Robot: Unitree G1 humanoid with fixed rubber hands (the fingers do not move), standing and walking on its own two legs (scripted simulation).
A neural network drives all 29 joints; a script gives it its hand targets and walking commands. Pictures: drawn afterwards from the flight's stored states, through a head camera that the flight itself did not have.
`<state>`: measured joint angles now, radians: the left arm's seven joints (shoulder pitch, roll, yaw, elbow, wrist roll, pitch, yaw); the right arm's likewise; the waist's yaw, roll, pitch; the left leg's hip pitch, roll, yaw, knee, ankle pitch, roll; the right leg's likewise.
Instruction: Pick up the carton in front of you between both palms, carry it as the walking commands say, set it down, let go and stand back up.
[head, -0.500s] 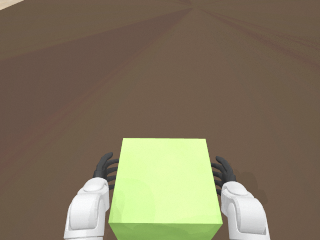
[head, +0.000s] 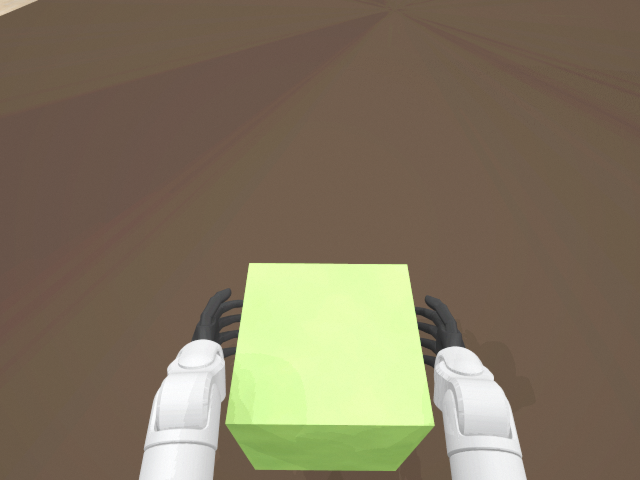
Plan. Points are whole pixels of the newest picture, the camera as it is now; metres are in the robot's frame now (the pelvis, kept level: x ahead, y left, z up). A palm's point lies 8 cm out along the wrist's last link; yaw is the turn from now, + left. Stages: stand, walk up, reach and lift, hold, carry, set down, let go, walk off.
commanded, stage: carry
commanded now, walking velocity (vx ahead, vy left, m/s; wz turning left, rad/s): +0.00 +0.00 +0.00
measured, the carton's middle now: (326, 373) +0.29 +0.00 -0.04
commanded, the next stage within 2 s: hold in 0.82 s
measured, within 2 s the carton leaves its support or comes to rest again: neither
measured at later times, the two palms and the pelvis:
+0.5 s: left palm (202, 360) +0.27 +0.16 +0.04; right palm (447, 368) +0.27 -0.14 +0.03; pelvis -0.01 +0.00 +0.00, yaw +0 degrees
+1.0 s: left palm (190, 381) +0.24 +0.16 +0.04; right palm (445, 383) +0.24 -0.14 +0.04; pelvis -0.03 +0.01 +0.01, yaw +2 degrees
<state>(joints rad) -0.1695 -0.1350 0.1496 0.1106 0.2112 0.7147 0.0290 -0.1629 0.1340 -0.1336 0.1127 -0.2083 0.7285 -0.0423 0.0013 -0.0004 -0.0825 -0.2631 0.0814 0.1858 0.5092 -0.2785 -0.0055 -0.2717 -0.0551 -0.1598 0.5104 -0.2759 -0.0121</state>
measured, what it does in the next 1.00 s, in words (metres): stands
